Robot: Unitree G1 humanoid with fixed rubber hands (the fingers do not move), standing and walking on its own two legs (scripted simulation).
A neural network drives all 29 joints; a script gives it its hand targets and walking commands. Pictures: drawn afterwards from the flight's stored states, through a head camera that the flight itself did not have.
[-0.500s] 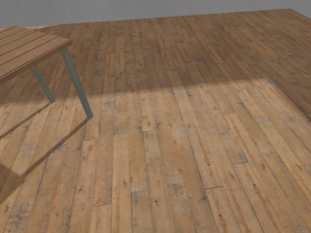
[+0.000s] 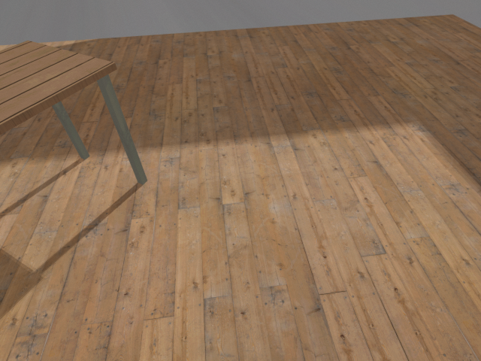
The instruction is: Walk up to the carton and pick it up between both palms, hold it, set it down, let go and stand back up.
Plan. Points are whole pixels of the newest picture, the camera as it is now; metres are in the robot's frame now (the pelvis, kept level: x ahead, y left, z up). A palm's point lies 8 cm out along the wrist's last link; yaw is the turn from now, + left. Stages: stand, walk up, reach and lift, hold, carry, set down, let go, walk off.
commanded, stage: stand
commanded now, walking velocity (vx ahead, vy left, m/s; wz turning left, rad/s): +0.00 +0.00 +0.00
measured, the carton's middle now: out of the picture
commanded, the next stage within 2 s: walk up in 0.10 s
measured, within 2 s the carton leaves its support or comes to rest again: neither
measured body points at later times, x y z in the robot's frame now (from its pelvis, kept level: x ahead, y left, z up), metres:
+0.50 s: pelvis +0.02 +0.04 -0.01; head +0.03 +0.05 +0.44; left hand -0.03 +0.31 -0.15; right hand +0.12 -0.24 -0.13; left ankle +0.06 +0.21 -0.68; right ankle +0.00 -0.11 -0.74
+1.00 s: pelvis +0.16 +0.20 -0.01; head +0.14 +0.20 +0.44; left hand +0.17 +0.48 -0.11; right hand +0.29 -0.04 -0.14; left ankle +0.12 +0.30 -0.74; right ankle +0.31 +0.14 -0.70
